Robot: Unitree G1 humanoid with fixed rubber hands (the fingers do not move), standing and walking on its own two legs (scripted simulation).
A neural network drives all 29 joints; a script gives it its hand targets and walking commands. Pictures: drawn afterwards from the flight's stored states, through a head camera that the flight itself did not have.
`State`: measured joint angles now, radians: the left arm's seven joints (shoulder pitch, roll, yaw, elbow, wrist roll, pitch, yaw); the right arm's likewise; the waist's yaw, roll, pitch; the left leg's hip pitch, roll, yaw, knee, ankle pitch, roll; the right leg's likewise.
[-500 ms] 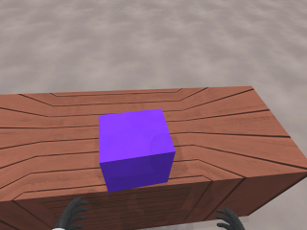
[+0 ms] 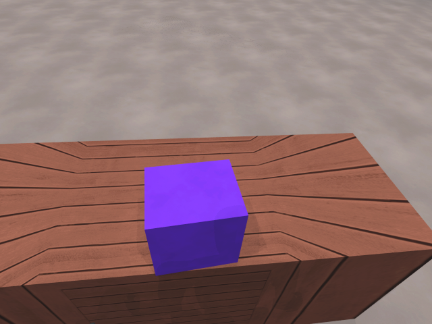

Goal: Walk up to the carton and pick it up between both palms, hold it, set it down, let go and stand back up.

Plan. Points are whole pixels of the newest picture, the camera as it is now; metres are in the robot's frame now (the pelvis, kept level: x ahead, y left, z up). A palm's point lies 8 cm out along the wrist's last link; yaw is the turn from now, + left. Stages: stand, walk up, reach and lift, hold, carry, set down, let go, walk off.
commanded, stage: stand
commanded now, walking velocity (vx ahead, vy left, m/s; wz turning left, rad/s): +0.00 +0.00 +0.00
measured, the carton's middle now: (193, 216) +0.40 +0.06 -0.06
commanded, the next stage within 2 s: none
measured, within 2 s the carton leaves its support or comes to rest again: neither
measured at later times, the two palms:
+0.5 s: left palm out of the picture -0.03 +0.27 -0.13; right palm out of the picture -0.04 -0.23 -0.13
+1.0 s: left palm out of the picture -0.08 +0.27 -0.14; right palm out of the picture -0.07 -0.23 -0.14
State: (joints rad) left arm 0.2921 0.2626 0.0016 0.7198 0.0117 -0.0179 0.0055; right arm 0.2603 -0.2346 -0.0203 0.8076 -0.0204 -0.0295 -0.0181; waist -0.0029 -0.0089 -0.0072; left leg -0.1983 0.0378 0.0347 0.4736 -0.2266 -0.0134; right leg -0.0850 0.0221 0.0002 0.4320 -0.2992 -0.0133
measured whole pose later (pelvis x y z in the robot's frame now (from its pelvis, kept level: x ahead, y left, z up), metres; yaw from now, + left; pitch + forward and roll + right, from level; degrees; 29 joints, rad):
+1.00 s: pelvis -0.07 +0.02 -0.01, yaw +0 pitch -2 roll -1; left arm 0.42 0.24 0.01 0.93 0.01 0.00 0.02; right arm 0.38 -0.21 -0.03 0.94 -0.02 0.01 -0.02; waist -0.01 0.00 0.01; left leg -0.33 -0.01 -0.01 0.52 -0.16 0.01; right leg -0.24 0.02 0.04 0.53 -0.26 0.01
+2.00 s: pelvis -0.02 +0.01 +0.00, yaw +0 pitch -2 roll -1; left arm 0.32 0.20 -0.01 1.00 0.00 0.00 0.04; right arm 0.32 -0.18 0.00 1.01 -0.01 0.00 -0.04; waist -0.01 0.00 0.04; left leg -0.23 -0.01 -0.03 0.47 -0.19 0.00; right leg -0.13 0.02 0.04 0.44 -0.27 0.00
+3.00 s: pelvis -0.01 +0.01 +0.00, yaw +0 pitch -2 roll +0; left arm 0.31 0.19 -0.01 1.05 0.00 0.00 0.04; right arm 0.31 -0.17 0.00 1.04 0.00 0.00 -0.05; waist -0.01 0.00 0.04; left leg -0.22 -0.01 -0.03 0.45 -0.20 0.01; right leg -0.11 0.01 0.04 0.42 -0.28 0.01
